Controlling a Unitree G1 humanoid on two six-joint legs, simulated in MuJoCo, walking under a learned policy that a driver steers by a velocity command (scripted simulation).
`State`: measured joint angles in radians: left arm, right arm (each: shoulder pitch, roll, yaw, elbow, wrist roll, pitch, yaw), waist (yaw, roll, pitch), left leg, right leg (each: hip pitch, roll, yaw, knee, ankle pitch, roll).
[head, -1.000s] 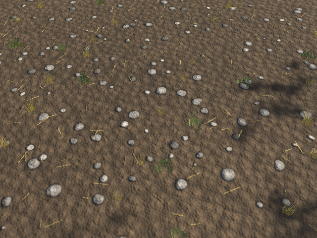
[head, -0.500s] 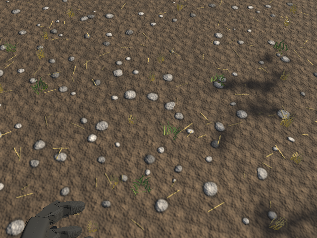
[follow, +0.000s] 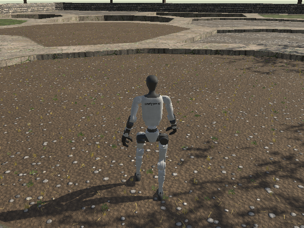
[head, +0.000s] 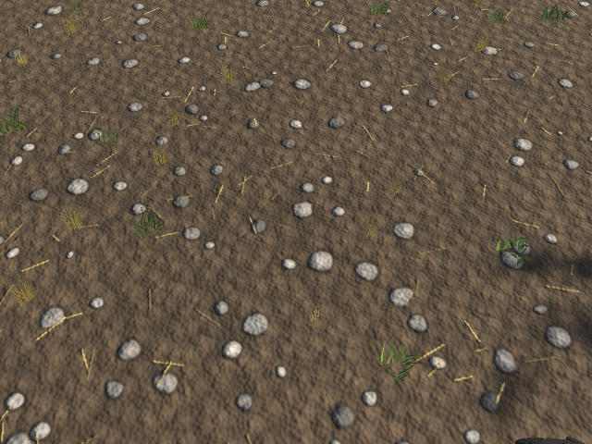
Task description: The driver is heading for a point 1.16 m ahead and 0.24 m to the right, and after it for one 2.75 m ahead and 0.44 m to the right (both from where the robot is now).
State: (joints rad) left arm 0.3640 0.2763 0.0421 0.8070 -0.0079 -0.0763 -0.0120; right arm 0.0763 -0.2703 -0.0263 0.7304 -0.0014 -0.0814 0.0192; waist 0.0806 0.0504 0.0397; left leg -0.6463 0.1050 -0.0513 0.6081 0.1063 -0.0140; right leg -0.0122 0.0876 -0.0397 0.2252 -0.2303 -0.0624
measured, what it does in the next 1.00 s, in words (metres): walks ahead: left foot, then right foot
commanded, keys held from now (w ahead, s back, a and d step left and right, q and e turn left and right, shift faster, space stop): no key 0.26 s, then w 0.74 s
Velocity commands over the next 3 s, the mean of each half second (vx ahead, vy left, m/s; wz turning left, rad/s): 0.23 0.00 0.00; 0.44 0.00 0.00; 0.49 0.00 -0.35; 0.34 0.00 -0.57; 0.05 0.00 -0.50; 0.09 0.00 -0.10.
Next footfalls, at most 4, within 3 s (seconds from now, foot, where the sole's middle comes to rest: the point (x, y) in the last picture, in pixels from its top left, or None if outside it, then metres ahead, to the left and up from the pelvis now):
0.10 left None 0.25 0.13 -0.78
0.50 right None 0.19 -0.10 -0.78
0.96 left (260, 429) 0.49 0.16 -0.78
1.50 right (377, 321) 0.78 -0.10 -0.78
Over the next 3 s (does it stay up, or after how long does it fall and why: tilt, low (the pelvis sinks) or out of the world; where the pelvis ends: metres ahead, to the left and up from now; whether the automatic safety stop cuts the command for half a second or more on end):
stays up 0.92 -0.10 -0.01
